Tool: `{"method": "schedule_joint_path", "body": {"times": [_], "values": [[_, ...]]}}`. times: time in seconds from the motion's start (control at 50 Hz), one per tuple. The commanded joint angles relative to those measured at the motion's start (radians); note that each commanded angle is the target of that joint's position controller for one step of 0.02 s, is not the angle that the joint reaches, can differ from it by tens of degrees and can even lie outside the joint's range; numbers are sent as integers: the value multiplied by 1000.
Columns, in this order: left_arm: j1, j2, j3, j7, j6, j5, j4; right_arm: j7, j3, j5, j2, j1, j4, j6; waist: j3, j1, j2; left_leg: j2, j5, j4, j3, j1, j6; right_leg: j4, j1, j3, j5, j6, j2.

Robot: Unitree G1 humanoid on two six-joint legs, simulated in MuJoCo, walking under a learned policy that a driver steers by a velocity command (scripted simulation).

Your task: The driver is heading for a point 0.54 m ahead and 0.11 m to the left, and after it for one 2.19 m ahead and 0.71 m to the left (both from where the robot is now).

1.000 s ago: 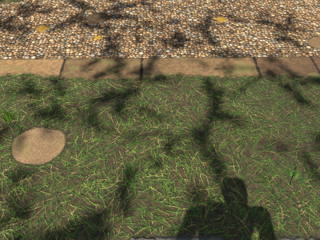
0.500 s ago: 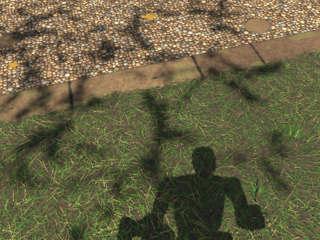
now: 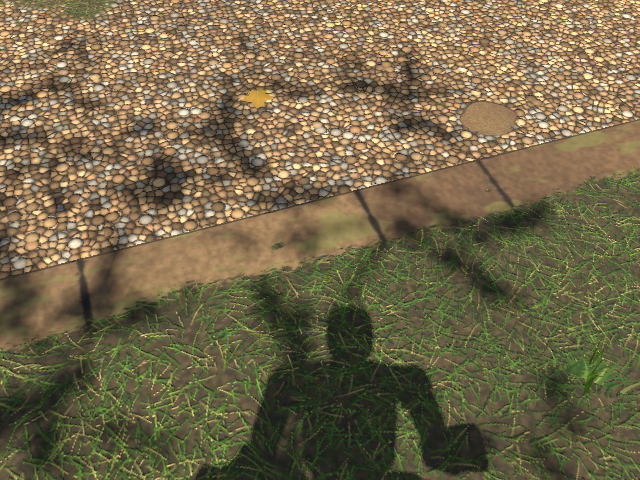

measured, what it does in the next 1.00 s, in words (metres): walks ahead, turning left: right foot, then left foot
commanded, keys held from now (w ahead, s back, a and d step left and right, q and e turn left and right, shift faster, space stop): w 0.28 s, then w+q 0.64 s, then q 0.08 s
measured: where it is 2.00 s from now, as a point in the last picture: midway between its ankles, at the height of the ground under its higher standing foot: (292, 385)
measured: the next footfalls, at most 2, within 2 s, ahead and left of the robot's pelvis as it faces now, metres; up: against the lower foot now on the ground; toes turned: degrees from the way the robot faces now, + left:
right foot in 0.42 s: +0.40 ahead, -0.15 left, +0.00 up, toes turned +2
left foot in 0.96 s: +0.62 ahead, +0.17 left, +0.00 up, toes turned +26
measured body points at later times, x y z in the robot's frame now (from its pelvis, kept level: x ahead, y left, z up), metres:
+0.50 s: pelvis +0.27 -0.05 -0.01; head +0.31 -0.05 +0.44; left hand +0.47 +0.20 -0.08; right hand +0.27 -0.32 -0.15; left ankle +0.10 +0.08 -0.67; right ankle +0.36 -0.15 -0.73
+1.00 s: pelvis +0.51 +0.04 -0.02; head +0.54 +0.07 +0.43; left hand +0.45 +0.33 -0.15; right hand +0.79 -0.13 -0.11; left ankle +0.58 +0.15 -0.74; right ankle +0.38 -0.15 -0.70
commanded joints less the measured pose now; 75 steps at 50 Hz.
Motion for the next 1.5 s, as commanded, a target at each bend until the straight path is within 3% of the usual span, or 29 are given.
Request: {"method": "schedule_joint_path", "body": {"times": [0.02,0.08,0.22,0.3,0.36,0.4,0.42,0.44,0.46,0.48,0.5,0.54,0.62,0.74,0.86,0.92,0.96,0.98,1.0,1.02,1.04,1.06,1.1,1.16,1.3,1.44,1.46,1.48,1.5], "values": [[-19,97,30,5,-13,9,-92,2,-13,-12,-87,49,-32,-8,-65,0,90,276,104,-281,-361,241,174,-26,-240,30,92,4,-124],[-32,64,23,10,4,14,-100,-5,-21,-1,-121,78,-9,-14,-42,11,96,263,214,-330,-268,201,192,-130,-262,2,144,31,-143],[-262,30,10,-1,-7,10,-158,-28,-22,14,-148,178,35,11,5,-63,85,215,238,-348,-139,265,133,-523,-287,-46,469,49,-115],[-384,31,6,-24,-18,1,-203,-29,-22,19,-152,248,68,29,45,-106,88,258,219,-304,-169,358,135,-636,-299,-59,443,39,-87],[-390,56,14,-41,-35,0,-223,-38,-28,22,-171,250,77,47,45,-74,107,295,276,-231,-222,417,122,-706,-250,-48,343,15,-61],[-257,100,35,-37,-44,5,-189,-42,-34,25,-192,203,67,53,-27,14,122,268,465,-99,-212,388,95,-760,-26,-79,321,-14,-19],[-97,154,60,-27,-46,13,-145,-42,-25,18,-168,190,56,51,-142,85,105,210,488,81,-175,295,64,-740,231,-60,360,-50,-46],[99,237,81,-12,-42,30,-120,-41,-2,-7,-103,178,19,45,-314,153,-23,124,181,409,-121,73,21,-701,551,159,391,-118,-261],[116,264,84,-18,-32,33,-102,-35,24,19,-4,328,17,26,-439,76,-295,-1,-432,698,-122,-279,-23,-801,818,573,214,-250,-461],[100,158,60,-16,-29,27,-114,-36,-5,43,-127,269,33,19,-358,114,-169,55,-418,803,-206,-367,-21,-856,738,569,96,-211,-427],[34,121,46,-12,-29,19,-116,-36,-20,51,-161,183,5,19,-216,104,-119,94,-320,811,-185,-404,-18,-882,602,411,122,-170,-396],[-84,77,32,-18,-33,22,-114,-42,-26,30,-131,131,-3,34,-86,42,-44,159,-186,737,-165,-330,-31,-962,360,222,241,-143,-318],[-137,80,40,-16,-53,30,-82,-39,-29,33,-68,151,-17,80,-20,-21,-58,193,-89,679,-161,-269,-51,-1062,207,23,364,-145,-283],[-98,130,57,8,-40,32,-38,-17,-25,22,-49,7,-76,79,25,12,-24,185,164,395,-129,-325,-61,-1080,262,-164,434,-125,-263],[-26,178,75,15,-7,5,3,17,-17,20,-49,-165,-165,78,77,68,-17,162,100,204,-37,-345,-17,-1024,424,-238,472,-98,-317],[-52,216,86,18,13,-9,1,23,-37,21,-87,-116,-182,84,18,13,-58,85,-50,180,43,-205,37,-858,471,-281,854,-65,-321],[-85,209,79,23,29,-16,-12,9,-93,17,-184,154,-116,85,-122,-135,-24,-21,58,61,75,176,95,-451,359,-327,1005,2,-241],[-58,137,54,23,19,25,-45,-16,-122,12,-294,243,-101,91,-207,-131,169,169,348,60,-212,467,161,-109,65,-321,444,70,-168],[17,56,24,15,-10,37,-89,-15,-120,-8,-364,161,-157,82,-365,-22,332,420,431,-74,-783,696,390,228,-265,-148,-281,131,50],[-65,150,40,5,-34,3,-85,-1,-98,-5,-284,174,-174,73,-426,-100,151,416,506,-109,-740,692,368,274,-311,28,-259,112,-2],[-122,149,39,5,-39,-18,-109,1,-84,0,-232,137,-172,64,-307,-82,119,376,557,-85,-569,596,328,236,-356,12,-188,91,-40],[-128,138,38,16,-35,0,-94,-1,-76,17,-194,85,-171,61,-193,-43,33,310,552,-86,-444,448,268,142,-347,3,-113,87,-85],[-126,162,53,29,-7,24,-91,-14,-62,9,-153,7,-197,69,-134,12,53,252,555,-130,-359,239,225,41,-234,4,-36,86,-118],[-95,121,45,35,24,31,-96,-26,-70,-5,-182,5,-202,69,-153,42,68,229,699,-142,-301,163,228,-60,-190,-11,33,110,-88],[-221,95,27,26,40,24,-125,-60,-53,0,-162,26,-176,99,-155,-12,124,201,528,-131,-265,199,157,-378,-177,-4,263,131,-78],[-233,97,29,6,23,26,-127,-52,-24,1,-123,10,-141,108,-103,-7,140,211,429,-27,-336,212,134,-675,-10,-31,226,74,-39],[-209,96,27,3,16,33,-120,-52,-17,4,-113,15,-135,105,-102,15,122,181,362,-8,-334,184,97,-804,92,-20,406,50,-50],[-191,142,34,7,10,49,-120,-52,-8,-15,-88,47,-138,96,-138,-3,57,123,244,37,-309,142,47,-801,220,70,711,18,-144],[-205,191,42,13,15,54,-125,-49,-12,-29,-90,147,-124,86,-171,-73,-76,36,-27,85,-241,50,-2,-724,332,147,941,-72,-243]]}}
